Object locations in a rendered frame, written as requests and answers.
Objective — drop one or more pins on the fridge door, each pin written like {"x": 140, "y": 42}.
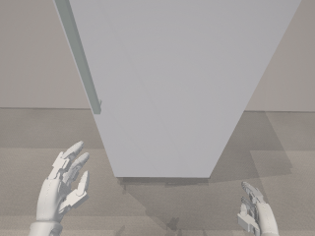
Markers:
{"x": 174, "y": 76}

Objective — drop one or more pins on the handle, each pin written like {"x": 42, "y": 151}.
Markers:
{"x": 70, "y": 27}

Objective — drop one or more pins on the robot left hand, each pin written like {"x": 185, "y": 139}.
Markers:
{"x": 57, "y": 186}

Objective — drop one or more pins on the robot left forearm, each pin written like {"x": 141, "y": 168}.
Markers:
{"x": 45, "y": 228}

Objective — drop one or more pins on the robot right hand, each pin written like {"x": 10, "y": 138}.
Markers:
{"x": 260, "y": 219}

